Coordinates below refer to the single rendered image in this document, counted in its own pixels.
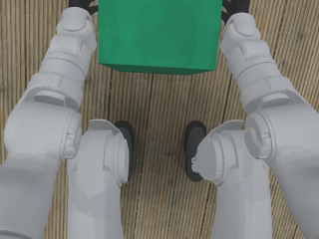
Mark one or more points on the robot left upper arm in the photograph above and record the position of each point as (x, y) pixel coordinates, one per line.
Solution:
(40, 136)

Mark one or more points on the robot left forearm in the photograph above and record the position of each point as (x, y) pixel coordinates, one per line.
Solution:
(65, 66)

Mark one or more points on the right robot hand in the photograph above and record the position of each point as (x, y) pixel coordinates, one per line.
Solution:
(233, 7)

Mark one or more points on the robot left thigh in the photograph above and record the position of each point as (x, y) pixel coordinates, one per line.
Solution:
(94, 187)

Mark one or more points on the right robot shin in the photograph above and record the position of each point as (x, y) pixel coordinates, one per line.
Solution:
(198, 161)

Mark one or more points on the carton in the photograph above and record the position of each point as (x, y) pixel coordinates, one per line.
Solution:
(170, 37)

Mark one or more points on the left robot hand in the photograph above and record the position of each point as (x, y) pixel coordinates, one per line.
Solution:
(84, 4)

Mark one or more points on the robot right forearm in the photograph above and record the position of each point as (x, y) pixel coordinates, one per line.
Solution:
(260, 83)

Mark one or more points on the robot right upper arm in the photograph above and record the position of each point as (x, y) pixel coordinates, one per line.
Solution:
(286, 137)

